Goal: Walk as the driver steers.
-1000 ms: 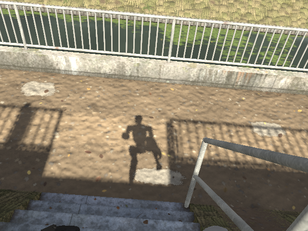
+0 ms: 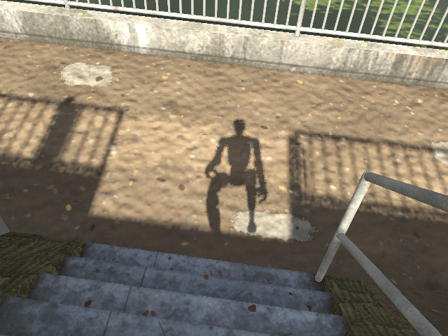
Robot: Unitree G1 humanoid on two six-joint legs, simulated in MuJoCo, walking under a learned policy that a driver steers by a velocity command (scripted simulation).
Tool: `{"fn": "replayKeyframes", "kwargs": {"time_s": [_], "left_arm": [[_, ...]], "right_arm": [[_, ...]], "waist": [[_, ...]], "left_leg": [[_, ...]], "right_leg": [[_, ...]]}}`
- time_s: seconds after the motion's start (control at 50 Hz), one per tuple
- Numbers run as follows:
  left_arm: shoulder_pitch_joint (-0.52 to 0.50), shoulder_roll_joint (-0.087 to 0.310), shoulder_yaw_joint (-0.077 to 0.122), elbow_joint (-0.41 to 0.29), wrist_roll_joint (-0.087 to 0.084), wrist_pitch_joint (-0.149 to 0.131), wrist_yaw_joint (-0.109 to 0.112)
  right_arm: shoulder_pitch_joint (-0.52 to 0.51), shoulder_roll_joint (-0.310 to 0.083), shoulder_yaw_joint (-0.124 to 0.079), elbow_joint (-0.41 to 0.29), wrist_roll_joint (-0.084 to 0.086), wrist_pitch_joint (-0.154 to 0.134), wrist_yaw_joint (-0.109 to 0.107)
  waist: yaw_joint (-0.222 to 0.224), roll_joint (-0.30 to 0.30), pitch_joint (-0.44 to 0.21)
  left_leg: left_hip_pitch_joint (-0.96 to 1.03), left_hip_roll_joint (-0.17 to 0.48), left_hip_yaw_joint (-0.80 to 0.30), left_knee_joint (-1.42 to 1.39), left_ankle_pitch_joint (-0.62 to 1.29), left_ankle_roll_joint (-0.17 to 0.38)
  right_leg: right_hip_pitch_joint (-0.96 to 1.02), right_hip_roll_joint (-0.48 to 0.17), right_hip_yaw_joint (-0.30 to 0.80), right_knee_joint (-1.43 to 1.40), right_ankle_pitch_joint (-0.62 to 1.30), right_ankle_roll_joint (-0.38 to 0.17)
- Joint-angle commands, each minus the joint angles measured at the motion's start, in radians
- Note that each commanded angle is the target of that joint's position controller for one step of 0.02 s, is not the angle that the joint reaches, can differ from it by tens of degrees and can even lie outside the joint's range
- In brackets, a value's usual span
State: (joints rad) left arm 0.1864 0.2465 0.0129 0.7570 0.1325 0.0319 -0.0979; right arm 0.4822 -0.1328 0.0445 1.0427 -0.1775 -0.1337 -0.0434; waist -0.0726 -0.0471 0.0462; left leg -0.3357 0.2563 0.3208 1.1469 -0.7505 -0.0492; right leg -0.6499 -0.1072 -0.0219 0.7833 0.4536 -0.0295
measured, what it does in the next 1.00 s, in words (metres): goes down: right foot 0.22 m lower, then left foot 0.22 m lower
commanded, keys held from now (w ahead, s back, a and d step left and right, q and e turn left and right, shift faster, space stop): e+shift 0.28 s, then q+shift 0.14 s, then w+q+shift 0.58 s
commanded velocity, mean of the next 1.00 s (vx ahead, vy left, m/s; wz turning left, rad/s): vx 0.39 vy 0.00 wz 0.02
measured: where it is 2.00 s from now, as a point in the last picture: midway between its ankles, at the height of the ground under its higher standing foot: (189, 283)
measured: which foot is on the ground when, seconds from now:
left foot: down 0.00-0.16, up 0.18-0.56, down 0.58-1.00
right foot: up 0.00-0.14, down 0.16-0.60, up 0.62-1.00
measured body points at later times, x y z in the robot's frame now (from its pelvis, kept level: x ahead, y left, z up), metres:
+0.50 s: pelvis +0.22 -0.08 -0.24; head +0.22 -0.08 +0.21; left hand +0.26 +0.15 -0.38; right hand +0.31 -0.34 -0.35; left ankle +0.39 -0.03 -0.94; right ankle +0.09 -0.15 -0.87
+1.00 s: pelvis +0.50 -0.08 -0.46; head +0.47 -0.04 -0.02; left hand +0.70 +0.12 -0.57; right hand +0.51 -0.33 -0.58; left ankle +0.36 +0.00 -1.09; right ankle +0.59 -0.21 -1.17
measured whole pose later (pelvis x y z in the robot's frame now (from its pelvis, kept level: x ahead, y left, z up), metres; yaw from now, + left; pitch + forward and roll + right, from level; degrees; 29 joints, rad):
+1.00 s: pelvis +0.50 -0.08 -0.46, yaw +5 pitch +1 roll -2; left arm 0.09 0.16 0.00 0.78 0.03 -0.03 0.01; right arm 0.44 -0.17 -0.01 0.90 0.00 -0.03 -0.02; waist -0.11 -0.06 -0.10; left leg -0.30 -0.28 -0.25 1.24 -0.88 0.17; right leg -0.45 0.06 0.08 0.65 0.38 0.01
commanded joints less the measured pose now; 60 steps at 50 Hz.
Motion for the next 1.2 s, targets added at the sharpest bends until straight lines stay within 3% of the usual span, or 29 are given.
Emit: {"fn": "replayKeyframes", "kwargs": {"time_s": [0.02,0.1,0.12,0.16,0.2,0.24,0.28,0.3,0.32,0.34,0.4,0.46,0.5,0.54,0.56,0.6,0.64,0.66,0.68,0.7,0.74,0.88,0.96,1.0,1.06,1.08,1.1,1.16,1.2], "left_arm": [[-0.133,-0.004,0.008,-0.069,0.019,-0.004,-0.009],[0.125,0.072,0.078,0.074,0.016,-0.043,0.041],[0.209,0.156,0.111,0.179,0.003,-0.068,0.055],[0.494,0.213,0.149,0.323,0.036,-0.115,0.084],[0.714,0.361,0.168,0.292,0.015,-0.157,0.078],[0.510,0.207,0.105,0.235,-0.029,-0.184,0.026],[0.322,-0.055,0.002,0.197,-0.018,-0.147,0.007],[0.221,-0.079,-0.016,0.131,-0.043,-0.152,0.019],[0.059,-0.067,-0.029,0.048,-0.075,-0.160,0.057],[0.074,0.079,-0.002,0.032,-0.029,-0.182,0.066],[0.204,0.173,0.026,0.093,0.001,-0.190,0.107],[0.238,0.079,-0.035,0.136,0.006,-0.149,0.068],[0.374,0.090,-0.031,0.199,-0.026,-0.111,0.068],[0.352,0.142,-0.034,0.226,0.054,-0.101,0.042],[0.195,0.129,-0.022,0.181,-0.017,-0.080,0.047],[0.192,0.159,-0.008,0.239,0.030,-0.061,-0.009],[0.183,0.117,0.004,0.108,-0.014,-0.097,-0.034],[0.053,0.118,0.046,0.085,-0.094,-0.070,0.075],[0.034,0.036,0.016,0.021,-0.091,-0.066,0.129],[-0.102,0.079,0.035,0.042,-0.090,-0.044,0.150],[-0.154,0.024,0.031,0.041,-0.113,-0.030,0.161],[-0.130,-0.017,0.005,0.038,-0.092,-0.046,0.106],[-0.197,-0.010,0.012,-0.046,-0.085,-0.066,0.103],[-0.167,0.002,0.022,-0.068,-0.138,-0.097,0.132],[0.192,0.019,0.057,0.027,-0.150,-0.105,0.134],[0.327,0.060,0.071,0.031,-0.149,-0.091,0.132],[0.260,0.048,0.046,0.012,-0.100,-0.086,0.098],[0.294,0.037,0.052,0.057,-0.138,-0.092,0.098],[0.310,0.065,0.040,0.107,-0.125,-0.127,0.093]], "right_arm": [[0.074,-0.225,-0.065,-0.002,0.024,-0.006,-0.031],[0.012,-0.271,-0.107,-0.026,-0.014,0.033,-0.002],[-0.034,-0.259,-0.111,-0.027,0.068,0.050,-0.008],[-0.031,-0.293,-0.140,-0.058,0.071,0.095,0.034],[-0.273,-0.161,-0.097,-0.314,0.115,0.052,0.073],[-0.490,-0.166,-0.064,-0.467,0.197,0.003,0.051],[-0.235,-0.247,-0.086,-0.371,0.133,0.016,0.031],[-0.213,-0.223,-0.078,-0.383,0.100,0.041,0.021],[-0.134,-0.206,-0.079,-0.289,0.080,0.058,0.055],[-0.092,-0.112,-0.053,-0.267,0.066,0.067,0.112],[-0.112,-0.187,-0.058,-0.248,0.042,0.069,0.176],[-0.294,-0.189,-0.063,-0.311,0.010,0.106,0.158],[-0.421,-0.166,-0.043,-0.305,0.040,0.122,0.145],[-0.209,-0.177,-0.053,-0.232,0.010,0.115,0.107],[-0.180,-0.211,-0.071,-0.225,0.040,0.095,0.103],[0.271,-0.380,-0.173,-0.007,0.073,0.059,0.099],[0.366,-0.489,-0.176,0.003,0.108,0.043,0.112],[0.232,-0.184,-0.100,-0.030,0.309,0.104,0.099],[0.206,-0.352,-0.151,-0.037,0.266,0.109,0.070],[0.113,-0.244,-0.121,-0.078,0.242,0.104,0.061],[0.070,-0.191,-0.083,-0.083,0.185,0.066,0.057],[-0.092,-0.155,-0.070,-0.195,0.237,0.065,0.013],[0.018,-0.157,-0.080,-0.161,0.169,0.101,0.016],[0.031,-0.131,-0.083,-0.162,0.149,0.121,0.019],[-0.090,-0.170,-0.091,-0.191,0.196,0.144,0.039],[-0.180,-0.124,-0.093,-0.255,0.207,0.129,0.058],[-0.112,-0.021,-0.050,-0.323,0.229,0.126,0.046],[-0.322,-0.094,-0.069,-0.312,0.144,0.127,0.019],[-0.328,-0.103,-0.074,-0.362,0.132,0.132,0.016]], "waist": [[-0.039,0.165,0.141],[0.074,0.147,0.019],[0.078,0.056,0.037],[0.146,-0.095,-0.110],[0.253,-0.216,-0.461],[0.238,-0.047,-0.145],[0.039,0.144,-0.046],[-0.026,-0.063,0.067],[-0.052,-0.032,0.096],[-0.087,-0.075,0.035],[0.030,0.067,0.042],[0.037,-0.139,0.082],[0.164,-0.019,0.149],[0.075,-0.056,0.065],[0.043,0.026,0.099],[-0.119,0.249,-0.106],[-0.060,0.295,-0.186],[0.021,0.051,-0.046],[0.022,0.194,-0.133],[0.037,0.022,-0.013],[0.084,0.031,0.045],[0.107,0.105,-0.072],[-0.039,0.198,0.020],[-0.107,0.180,0.065],[0.060,0.062,0.002],[0.146,-0.099,-0.065],[0.058,-0.229,-0.125],[0.130,0.079,-0.095],[0.038,-0.065,0.027]], "left_leg": [[0.065,0.261,-0.268,-0.366,0.327,0.067],[0.062,0.189,-0.127,-0.029,0.593,-0.020],[0.199,0.088,-0.099,0.144,0.363,-0.054],[-0.121,-0.089,-0.104,0.691,-0.027,-0.048],[-0.734,-0.270,-0.246,1.136,-0.234,-0.049],[-1.150,-0.134,-0.448,0.884,-0.129,0.003],[-0.803,-0.070,-0.480,0.426,0.311,0.026],[-0.644,-0.087,-0.477,0.287,0.461,0.038],[-0.214,-0.146,-0.389,-0.034,0.905,0.044],[0.101,-0.223,-0.298,0.107,1.133,0.024],[-0.001,-0.238,-0.329,-0.327,1.638,0.067],[-0.199,-0.151,-0.371,-0.386,1.254,0.103],[-0.473,-0.065,-0.423,-0.744,1.226,0.128],[-0.116,-0.086,-0.358,-0.406,1.197,0.137],[-0.191,-0.052,-0.388,-0.834,0.922,0.156],[0.503,-0.218,-0.192,-0.702,0.921,0.148],[0.750,-0.181,-0.712,-0.551,1.124,0.257],[0.686,-0.039,-0.882,-0.499,1.389,0.346],[0.631,0.146,-1.191,-0.646,0.612,0.509],[0.437,0.098,-1.212,-0.721,0.328,0.468],[0.162,0.003,-1.114,-0.607,0.365,0.364],[-0.376,-0.377,-0.737,-0.349,0.412,0.248],[-0.163,-0.387,-0.808,-0.141,0.459,0.302],[0.018,-0.437,-0.757,0.010,0.737,0.297],[-0.266,-0.471,-0.708,0.535,0.817,0.302],[-0.679,-0.544,-0.563,0.975,0.099,0.251],[-1.006,-0.465,-0.441,1.113,-0.164,0.259],[-1.010,-0.325,-0.392,1.044,0.248,0.277],[-1.070,-0.237,-0.479,0.766,0.500,0.206]], "right_leg": [[-0.007,0.006,-0.056,-0.223,-0.072,-0.023],[0.356,0.079,-0.141,-0.233,-0.108,-0.026],[0.300,0.068,-0.135,-0.607,-0.138,-0.013],[0.976,0.101,-0.124,-0.657,0.167,-0.051],[1.599,-0.147,0.212,-0.090,0.950,-0.300],[1.253,-0.437,0.515,-0.191,0.429,-0.412],[0.610,-0.258,0.248,-0.195,0.180,-0.236],[0.304,-0.224,0.239,-0.256,0.062,-0.185],[-0.139,-0.049,0.066,-0.236,-0.230,-0.138],[-0.345,0.035,0.001,-0.204,-0.278,-0.111],[-0.202,0.124,-0.099,0.072,-0.911,0.021],[0.026,-0.201,0.260,0.066,-0.884,-0.115],[0.361,-0.269,0.436,0.098,-1.008,-0.181],[0.186,-0.328,0.426,0.209,-0.946,-0.153],[0.342,-0.294,0.340,0.340,-1.053,-0.098],[0.120,0.015,-0.049,1.105,-1.142,0.007],[-0.427,0.229,0.022,1.422,-1.169,0.036],[-0.738,0.104,-0.043,1.412,-1.292,-0.009],[-0.786,0.060,0.118,1.168,-1.315,-0.006],[-0.736,0.067,0.139,1.161,-1.269,-0.004],[-0.588,0.031,0.195,0.822,-0.788,0.054],[0.327,0.168,0.022,0.053,0.213,0.046],[0.228,0.193,0.077,-0.093,-0.071,0.037],[0.202,0.185,0.077,-0.370,-0.233,0.048],[0.722,0.053,0.104,-0.532,0.116,0.004],[1.104,-0.124,0.224,-0.286,0.405,-0.102],[1.291,-0.300,0.228,0.106,0.790,-0.112],[0.916,-0.195,0.179,-0.067,0.174,-0.039],[0.646,-0.270,0.256,0.009,-0.012,-0.012]]}}
Velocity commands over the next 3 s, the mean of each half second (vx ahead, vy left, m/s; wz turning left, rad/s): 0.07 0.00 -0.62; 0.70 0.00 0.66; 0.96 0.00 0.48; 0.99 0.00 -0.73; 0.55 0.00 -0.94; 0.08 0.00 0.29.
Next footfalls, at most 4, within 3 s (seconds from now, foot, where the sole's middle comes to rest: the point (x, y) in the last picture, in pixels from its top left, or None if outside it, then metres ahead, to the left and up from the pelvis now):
0.16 right None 0.13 -0.16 -0.91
0.58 left None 0.40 -0.01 -1.13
1.06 right None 0.58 -0.18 -1.35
1.46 left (178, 316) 0.86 0.12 -1.57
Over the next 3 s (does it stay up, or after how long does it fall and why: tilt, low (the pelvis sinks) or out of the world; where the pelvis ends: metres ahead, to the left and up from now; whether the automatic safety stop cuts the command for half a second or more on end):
stays up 1.60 -0.01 -1.49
